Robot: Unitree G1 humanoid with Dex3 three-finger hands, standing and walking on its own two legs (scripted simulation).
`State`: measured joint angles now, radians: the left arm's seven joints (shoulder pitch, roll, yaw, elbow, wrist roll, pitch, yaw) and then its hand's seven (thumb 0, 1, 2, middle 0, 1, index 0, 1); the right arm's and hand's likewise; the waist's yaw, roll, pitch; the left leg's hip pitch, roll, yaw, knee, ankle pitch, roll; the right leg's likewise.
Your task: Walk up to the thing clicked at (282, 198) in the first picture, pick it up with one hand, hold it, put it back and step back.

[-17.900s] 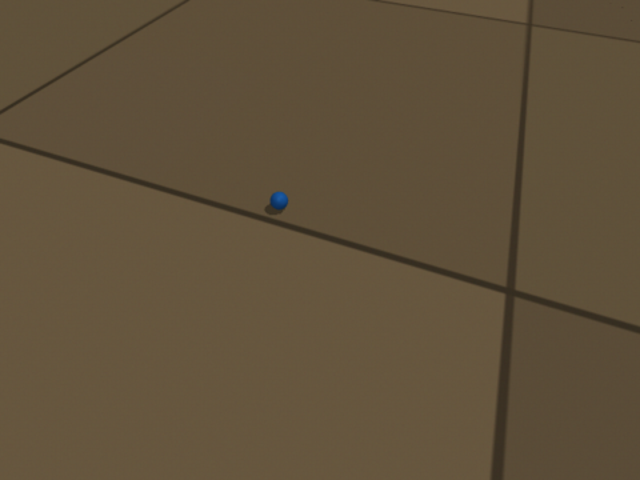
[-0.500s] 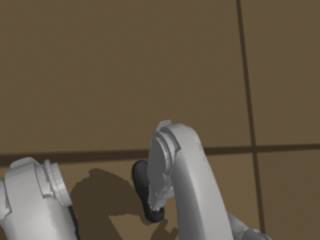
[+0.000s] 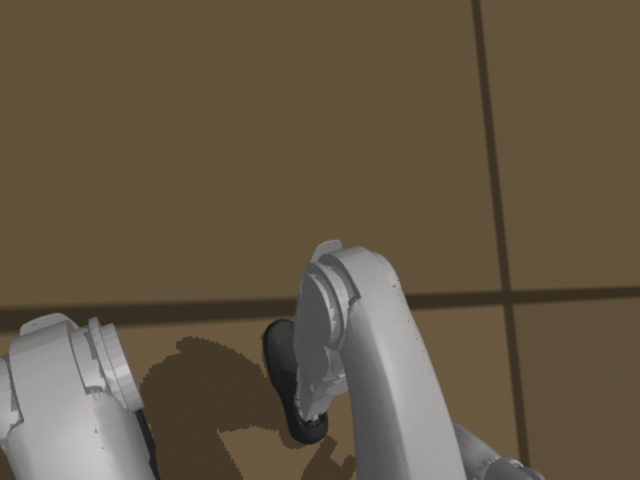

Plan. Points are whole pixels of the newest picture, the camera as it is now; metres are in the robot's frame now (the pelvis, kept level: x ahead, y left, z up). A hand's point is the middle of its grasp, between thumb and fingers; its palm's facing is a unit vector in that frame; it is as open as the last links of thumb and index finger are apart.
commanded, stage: close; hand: left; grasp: from above
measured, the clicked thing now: out of the picture +0.42 +0.32 -0.26
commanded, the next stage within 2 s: settle in 0.08 s
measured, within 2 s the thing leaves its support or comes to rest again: leaves its support in 0.50 s
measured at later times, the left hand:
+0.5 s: hand out of the picture +0.42 +0.33 -0.24, palm faces -0.43 -0.19 -0.88, open 10.1 cm
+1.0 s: hand out of the picture +0.40 +0.34 -0.14, palm faces -0.46 -0.14 -0.88, open 10.1 cm
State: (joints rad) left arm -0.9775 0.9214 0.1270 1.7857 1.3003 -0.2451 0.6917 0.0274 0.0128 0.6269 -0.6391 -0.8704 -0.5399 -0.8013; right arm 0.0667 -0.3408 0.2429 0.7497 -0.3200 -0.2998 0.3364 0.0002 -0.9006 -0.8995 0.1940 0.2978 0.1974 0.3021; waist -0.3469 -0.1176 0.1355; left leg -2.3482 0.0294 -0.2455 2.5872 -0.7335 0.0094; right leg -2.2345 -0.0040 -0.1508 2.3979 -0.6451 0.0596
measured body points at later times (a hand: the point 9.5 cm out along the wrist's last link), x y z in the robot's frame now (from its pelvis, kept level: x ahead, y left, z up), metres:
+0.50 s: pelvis +0.00 +0.00 +0.00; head +0.25 +0.13 +0.35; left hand +0.43 +0.33 -0.19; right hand +0.06 -0.25 -0.06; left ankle +0.06 +0.12 -0.26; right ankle +0.12 -0.13 -0.26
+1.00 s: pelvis +0.00 -0.01 +0.03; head +0.21 +0.08 +0.41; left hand +0.42 +0.34 -0.09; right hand +0.10 -0.28 -0.07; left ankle +0.06 +0.12 -0.26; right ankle +0.12 -0.13 -0.26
